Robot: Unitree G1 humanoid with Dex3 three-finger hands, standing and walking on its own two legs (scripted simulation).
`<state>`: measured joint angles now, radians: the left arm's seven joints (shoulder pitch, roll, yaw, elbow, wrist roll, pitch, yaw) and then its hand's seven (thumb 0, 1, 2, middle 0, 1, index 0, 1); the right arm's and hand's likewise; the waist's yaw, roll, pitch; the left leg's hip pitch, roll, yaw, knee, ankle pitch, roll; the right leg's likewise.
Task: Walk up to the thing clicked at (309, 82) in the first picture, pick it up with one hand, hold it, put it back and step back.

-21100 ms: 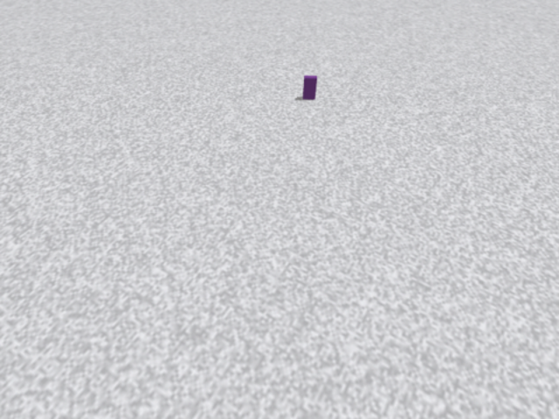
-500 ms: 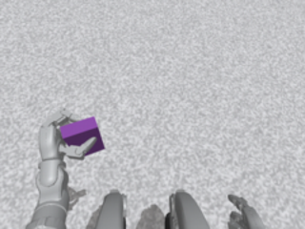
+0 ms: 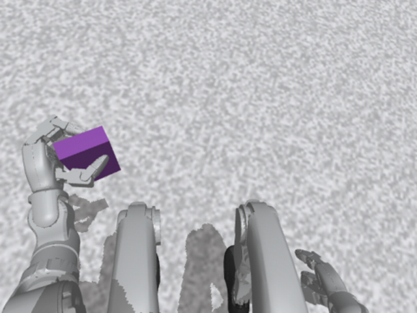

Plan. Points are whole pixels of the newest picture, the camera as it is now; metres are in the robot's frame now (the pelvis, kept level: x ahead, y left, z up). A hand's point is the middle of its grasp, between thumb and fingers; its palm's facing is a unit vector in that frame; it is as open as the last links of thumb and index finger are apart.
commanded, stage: crouch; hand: left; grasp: from the side
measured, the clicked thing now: (92, 158) +0.40 +0.22 -0.08
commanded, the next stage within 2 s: lower in 0.90 s
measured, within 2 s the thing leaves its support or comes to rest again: neither
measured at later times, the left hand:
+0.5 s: hand (93, 168) +0.40 +0.24 -0.16, palm faces +0.24 -0.97 -0.02, open 8.1 cm
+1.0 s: hand (97, 174) +0.40 +0.25 -0.22, palm faces +0.22 -0.97 -0.02, open 8.1 cm
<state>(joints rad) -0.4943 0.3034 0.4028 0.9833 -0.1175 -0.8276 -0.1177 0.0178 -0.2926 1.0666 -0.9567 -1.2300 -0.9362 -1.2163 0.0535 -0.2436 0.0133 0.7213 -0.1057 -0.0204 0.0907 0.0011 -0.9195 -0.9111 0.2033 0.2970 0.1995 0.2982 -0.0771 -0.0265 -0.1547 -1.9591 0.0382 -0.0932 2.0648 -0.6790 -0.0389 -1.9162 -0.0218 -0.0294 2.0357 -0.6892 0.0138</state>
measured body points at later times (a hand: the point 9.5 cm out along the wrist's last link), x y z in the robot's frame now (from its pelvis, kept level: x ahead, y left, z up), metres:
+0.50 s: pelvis -0.02 +0.00 -0.11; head +0.19 +0.05 +0.29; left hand +0.38 +0.29 -0.16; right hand +0.11 -0.27 -0.23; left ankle +0.08 +0.14 -0.40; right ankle +0.09 -0.13 -0.40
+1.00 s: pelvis -0.01 +0.01 -0.14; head +0.20 +0.08 +0.25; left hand +0.38 +0.30 -0.21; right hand +0.13 -0.27 -0.24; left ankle +0.08 +0.14 -0.40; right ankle +0.09 -0.13 -0.40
